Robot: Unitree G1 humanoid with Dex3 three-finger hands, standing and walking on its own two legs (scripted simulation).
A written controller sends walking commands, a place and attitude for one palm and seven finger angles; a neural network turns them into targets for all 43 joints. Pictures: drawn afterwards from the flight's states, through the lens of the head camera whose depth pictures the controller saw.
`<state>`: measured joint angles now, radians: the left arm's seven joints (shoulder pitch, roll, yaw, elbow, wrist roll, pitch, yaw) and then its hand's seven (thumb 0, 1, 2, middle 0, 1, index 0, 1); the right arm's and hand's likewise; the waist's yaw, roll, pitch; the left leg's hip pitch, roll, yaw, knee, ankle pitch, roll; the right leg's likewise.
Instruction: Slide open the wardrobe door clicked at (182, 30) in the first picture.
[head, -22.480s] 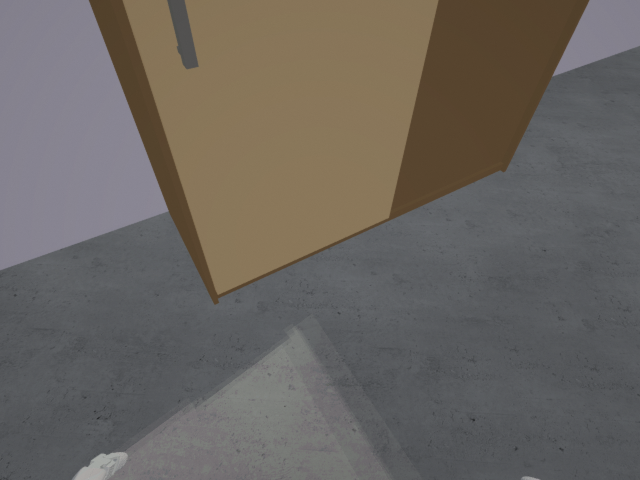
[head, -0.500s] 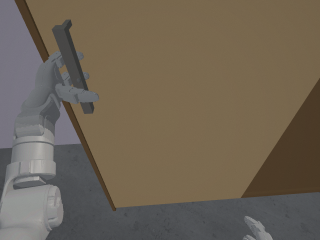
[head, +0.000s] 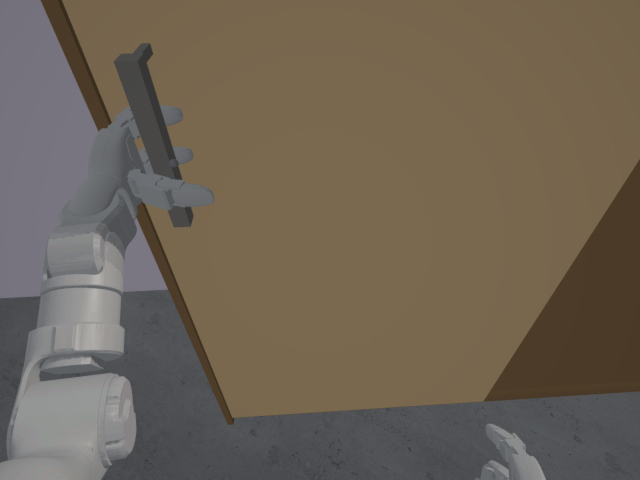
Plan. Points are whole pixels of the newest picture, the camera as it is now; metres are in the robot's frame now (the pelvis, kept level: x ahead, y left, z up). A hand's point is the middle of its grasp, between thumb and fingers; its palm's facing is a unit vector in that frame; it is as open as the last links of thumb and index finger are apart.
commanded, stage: slide the fingers in behind the handle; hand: left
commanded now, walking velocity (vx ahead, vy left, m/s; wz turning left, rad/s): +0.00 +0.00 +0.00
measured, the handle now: (165, 143) +0.45 +0.24 +0.23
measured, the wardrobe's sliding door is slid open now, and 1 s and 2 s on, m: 0.00 0.00 0.00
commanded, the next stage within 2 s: grip the handle and tug to test in 0.36 s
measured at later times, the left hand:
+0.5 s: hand (173, 161) +0.40 +0.20 +0.24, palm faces +0.16 -0.99 -0.01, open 14.0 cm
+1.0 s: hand (171, 161) +0.40 +0.21 +0.23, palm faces +0.17 -0.98 -0.01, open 8.0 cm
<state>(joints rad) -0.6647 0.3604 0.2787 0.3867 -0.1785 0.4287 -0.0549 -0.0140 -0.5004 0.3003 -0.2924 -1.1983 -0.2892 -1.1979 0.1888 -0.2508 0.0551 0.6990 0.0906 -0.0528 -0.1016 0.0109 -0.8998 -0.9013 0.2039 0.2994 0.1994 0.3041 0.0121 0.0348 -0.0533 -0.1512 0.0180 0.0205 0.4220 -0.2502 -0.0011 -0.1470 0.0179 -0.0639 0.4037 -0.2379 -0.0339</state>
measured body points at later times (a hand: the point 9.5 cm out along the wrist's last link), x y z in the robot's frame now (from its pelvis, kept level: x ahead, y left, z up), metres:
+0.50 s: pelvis +0.00 +0.00 +0.00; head -0.03 -0.01 +0.45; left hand +0.38 +0.26 +0.24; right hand +0.15 -0.24 -0.10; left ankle -0.01 +0.12 -0.74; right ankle -0.01 -0.10 -0.74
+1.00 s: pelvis +0.00 +0.01 +0.00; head -0.02 -0.01 +0.45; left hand +0.38 +0.26 +0.24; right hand +0.16 -0.23 -0.09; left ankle -0.01 +0.12 -0.74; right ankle -0.01 -0.10 -0.74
